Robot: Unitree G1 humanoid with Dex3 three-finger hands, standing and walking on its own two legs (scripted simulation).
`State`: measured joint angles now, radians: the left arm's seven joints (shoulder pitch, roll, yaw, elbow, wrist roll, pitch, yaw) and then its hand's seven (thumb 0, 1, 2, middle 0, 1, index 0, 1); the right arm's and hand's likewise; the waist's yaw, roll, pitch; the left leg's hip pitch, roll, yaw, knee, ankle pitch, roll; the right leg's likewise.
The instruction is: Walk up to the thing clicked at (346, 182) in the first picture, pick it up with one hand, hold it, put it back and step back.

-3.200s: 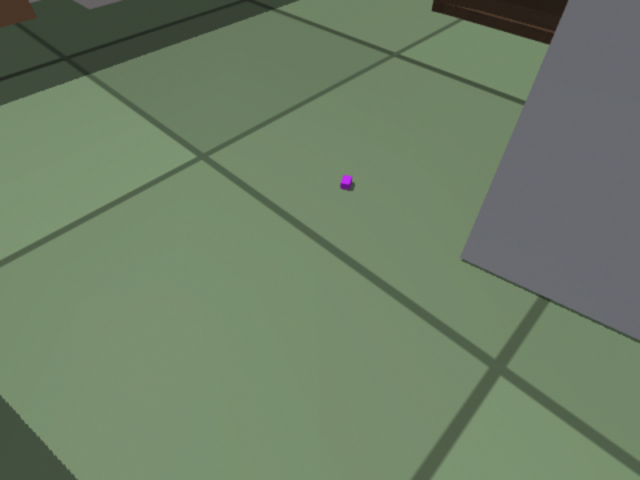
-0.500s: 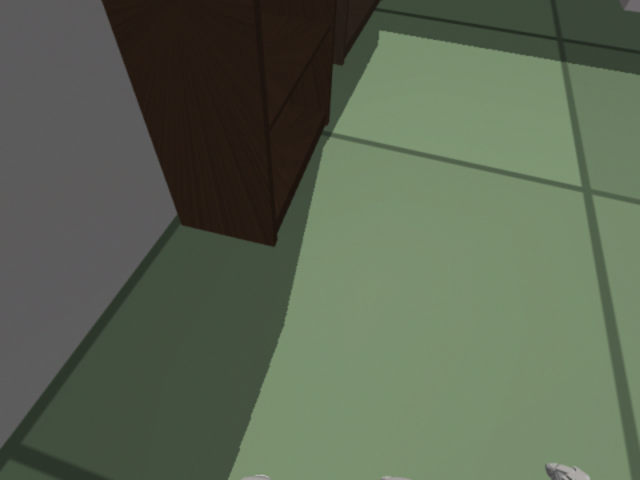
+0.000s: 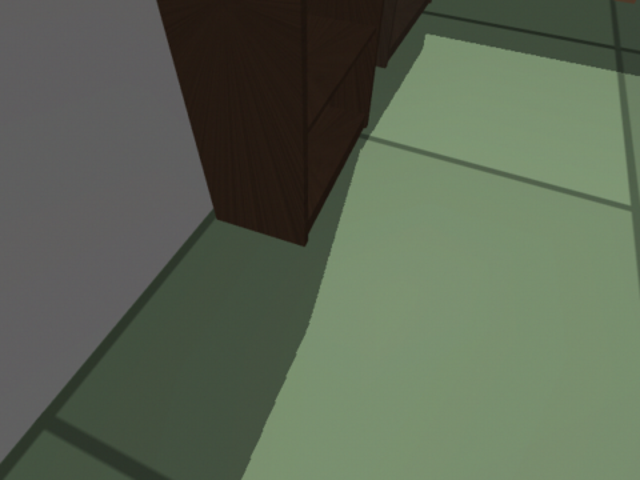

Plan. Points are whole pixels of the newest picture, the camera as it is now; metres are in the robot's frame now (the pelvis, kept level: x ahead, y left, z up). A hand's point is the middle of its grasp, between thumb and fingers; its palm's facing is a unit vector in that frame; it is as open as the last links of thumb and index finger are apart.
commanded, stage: walk up
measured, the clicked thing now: out of the picture +0.46 -1.44 -0.74
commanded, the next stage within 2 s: stand in 0.46 s
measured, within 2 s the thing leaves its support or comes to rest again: neither
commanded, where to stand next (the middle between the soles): +0.06 -0.01 m, yaw -2 degrees
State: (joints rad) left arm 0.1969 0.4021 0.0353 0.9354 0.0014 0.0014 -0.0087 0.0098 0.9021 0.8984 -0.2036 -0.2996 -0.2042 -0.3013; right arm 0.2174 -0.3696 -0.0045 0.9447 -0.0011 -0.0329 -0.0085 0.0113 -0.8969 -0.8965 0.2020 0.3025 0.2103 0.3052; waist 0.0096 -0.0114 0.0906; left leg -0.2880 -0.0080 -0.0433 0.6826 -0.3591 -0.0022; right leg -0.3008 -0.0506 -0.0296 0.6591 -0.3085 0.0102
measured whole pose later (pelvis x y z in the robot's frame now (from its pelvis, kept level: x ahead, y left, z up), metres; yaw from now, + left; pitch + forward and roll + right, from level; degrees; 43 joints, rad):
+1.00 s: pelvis -0.01 -0.02 +0.03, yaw +0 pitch -3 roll +0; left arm 0.09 0.36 0.00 1.16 0.01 -0.01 -0.01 0.01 0.90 0.90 -0.20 -0.30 -0.21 -0.30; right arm 0.09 -0.35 0.00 1.16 -0.01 0.00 0.01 0.01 -0.90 -0.90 0.20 0.30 0.21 0.30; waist 0.01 0.01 0.06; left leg -0.13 0.02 -0.06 0.34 -0.16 -0.03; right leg -0.15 -0.03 -0.05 0.34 -0.15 0.01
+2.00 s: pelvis +0.01 -0.02 +0.03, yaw +0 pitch -2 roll +0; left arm 0.09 0.35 0.00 1.14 0.01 -0.01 -0.01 0.01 0.90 0.90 -0.21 -0.30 -0.21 -0.30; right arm 0.09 -0.36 0.01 1.14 0.00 0.00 0.00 0.01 -0.90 -0.90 0.20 0.30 0.21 0.30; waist 0.01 0.01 0.05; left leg -0.10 0.03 -0.05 0.32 -0.19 -0.04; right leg -0.13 -0.02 -0.05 0.33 -0.17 0.00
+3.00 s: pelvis +0.02 -0.02 +0.03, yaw +0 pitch -2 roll +0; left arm 0.10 0.35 0.00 1.13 0.01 -0.01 -0.01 0.01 0.90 0.90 -0.21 -0.30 -0.21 -0.30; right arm 0.12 -0.36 0.02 1.13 -0.01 0.00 0.00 0.01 -0.90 -0.90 0.20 0.30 0.21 0.30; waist 0.01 0.01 0.05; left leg -0.10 0.03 -0.05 0.32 -0.19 -0.04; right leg -0.12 -0.02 -0.04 0.33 -0.18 0.00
